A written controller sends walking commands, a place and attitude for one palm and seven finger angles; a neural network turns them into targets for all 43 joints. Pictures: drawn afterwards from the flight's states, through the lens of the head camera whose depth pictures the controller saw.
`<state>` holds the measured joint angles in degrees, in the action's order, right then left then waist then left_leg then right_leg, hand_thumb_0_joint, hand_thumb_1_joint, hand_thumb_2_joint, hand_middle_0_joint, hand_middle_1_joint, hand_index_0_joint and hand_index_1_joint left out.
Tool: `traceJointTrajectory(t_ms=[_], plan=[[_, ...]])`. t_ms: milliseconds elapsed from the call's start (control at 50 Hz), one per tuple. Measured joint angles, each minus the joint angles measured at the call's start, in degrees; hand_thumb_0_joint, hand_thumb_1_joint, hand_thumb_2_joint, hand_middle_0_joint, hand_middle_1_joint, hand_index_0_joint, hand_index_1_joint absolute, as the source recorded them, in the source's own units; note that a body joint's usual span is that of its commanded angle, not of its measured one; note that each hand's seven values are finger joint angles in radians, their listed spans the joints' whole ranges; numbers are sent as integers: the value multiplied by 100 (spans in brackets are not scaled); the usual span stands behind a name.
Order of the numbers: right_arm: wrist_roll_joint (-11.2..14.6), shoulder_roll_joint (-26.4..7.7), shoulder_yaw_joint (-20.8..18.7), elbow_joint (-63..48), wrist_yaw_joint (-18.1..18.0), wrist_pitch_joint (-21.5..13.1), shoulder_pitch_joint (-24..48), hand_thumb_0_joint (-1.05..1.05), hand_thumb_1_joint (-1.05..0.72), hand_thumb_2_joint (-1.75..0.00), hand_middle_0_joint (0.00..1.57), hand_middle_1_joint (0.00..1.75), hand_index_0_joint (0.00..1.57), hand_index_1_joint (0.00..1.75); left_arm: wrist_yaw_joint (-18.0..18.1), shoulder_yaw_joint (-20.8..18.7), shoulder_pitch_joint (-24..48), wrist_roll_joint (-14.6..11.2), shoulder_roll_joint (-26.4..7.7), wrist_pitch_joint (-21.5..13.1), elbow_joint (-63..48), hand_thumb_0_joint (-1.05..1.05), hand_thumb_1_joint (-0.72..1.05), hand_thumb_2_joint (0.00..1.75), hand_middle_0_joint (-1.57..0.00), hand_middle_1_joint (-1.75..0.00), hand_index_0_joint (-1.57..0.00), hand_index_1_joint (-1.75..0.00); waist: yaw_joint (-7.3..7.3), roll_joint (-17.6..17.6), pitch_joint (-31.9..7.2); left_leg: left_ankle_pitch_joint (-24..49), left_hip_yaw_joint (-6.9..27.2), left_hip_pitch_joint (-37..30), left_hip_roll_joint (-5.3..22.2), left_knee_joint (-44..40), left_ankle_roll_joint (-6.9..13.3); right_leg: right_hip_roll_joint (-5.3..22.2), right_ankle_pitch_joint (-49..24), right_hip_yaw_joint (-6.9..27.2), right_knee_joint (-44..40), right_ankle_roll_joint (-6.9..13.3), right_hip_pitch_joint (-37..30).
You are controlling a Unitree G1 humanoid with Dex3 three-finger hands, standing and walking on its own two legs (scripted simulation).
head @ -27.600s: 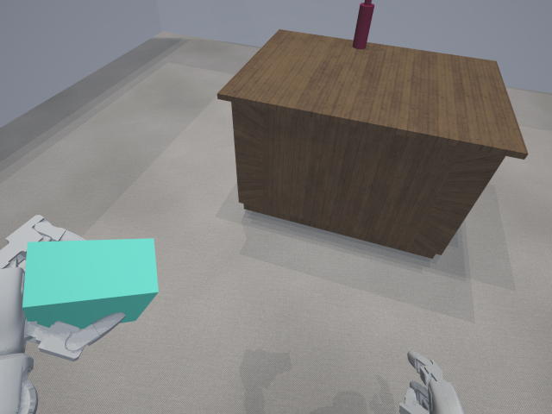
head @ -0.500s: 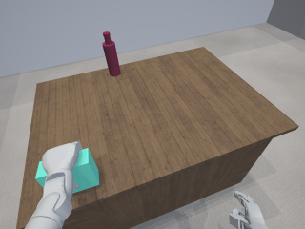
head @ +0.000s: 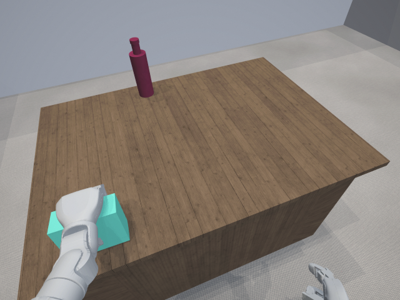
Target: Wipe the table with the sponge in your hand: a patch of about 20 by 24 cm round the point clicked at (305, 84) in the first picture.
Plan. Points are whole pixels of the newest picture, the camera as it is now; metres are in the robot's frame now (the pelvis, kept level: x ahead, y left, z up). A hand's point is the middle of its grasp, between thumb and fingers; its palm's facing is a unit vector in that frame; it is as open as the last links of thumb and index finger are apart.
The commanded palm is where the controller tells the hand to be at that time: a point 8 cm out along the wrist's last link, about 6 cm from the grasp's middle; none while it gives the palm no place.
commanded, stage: lower the sponge onto the table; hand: left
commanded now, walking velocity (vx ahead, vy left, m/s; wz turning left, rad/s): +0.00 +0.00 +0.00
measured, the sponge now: (95, 231) +0.26 +0.29 -0.05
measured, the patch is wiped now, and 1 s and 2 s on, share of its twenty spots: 0.10 0.25 0.35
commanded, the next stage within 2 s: wipe forward along the first lane in 0.06 s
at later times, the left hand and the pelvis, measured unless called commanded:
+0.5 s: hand (92, 208) +0.30 +0.29 -0.02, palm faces -0.14 -0.03 -0.99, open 10.1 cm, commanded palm +0.29 +0.29 +0.02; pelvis -0.01 -0.01 -0.01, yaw +1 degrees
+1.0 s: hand (90, 190) +0.35 +0.32 -0.02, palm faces -0.14 +0.00 -0.99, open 10.1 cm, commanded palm +0.34 +0.32 +0.01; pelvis -0.03 -0.02 -0.03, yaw +0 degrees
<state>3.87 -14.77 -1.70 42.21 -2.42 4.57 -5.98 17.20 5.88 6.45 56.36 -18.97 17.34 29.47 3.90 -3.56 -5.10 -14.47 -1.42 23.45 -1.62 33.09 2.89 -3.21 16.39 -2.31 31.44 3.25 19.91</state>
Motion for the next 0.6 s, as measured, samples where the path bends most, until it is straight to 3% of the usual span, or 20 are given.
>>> traceJointTrajectory(t_ms=[200,360,600], plan=[[29,27,19,-84,1,57,24,2,-91,-90,20,30,20,30,37,64,189,30,20,87,238,-1,-50,103,-71,-134,-74,-133,-15,-4,-53,-21,32,139,4,116,-13,-4,33,-37,116,17,131],[39,39,66,-67,-70,82,44,1,-91,-90,20,30,20,30,5,38,770,110,-69,-72,821,-1,-51,103,-72,-134,-75,-132,-21,8,-46,-18,111,393,8,272,-47,-8,64,-127,277,53,365],[50,-27,73,-18,-85,110,-280,1,-91,-90,20,30,20,30,2,-328,1655,145,-466,-460,1926,0,-51,104,-73,-133,-75,-132,-227,11,-162,-98,156,1020,113,650,-116,-106,110,-187,590,129,967]])
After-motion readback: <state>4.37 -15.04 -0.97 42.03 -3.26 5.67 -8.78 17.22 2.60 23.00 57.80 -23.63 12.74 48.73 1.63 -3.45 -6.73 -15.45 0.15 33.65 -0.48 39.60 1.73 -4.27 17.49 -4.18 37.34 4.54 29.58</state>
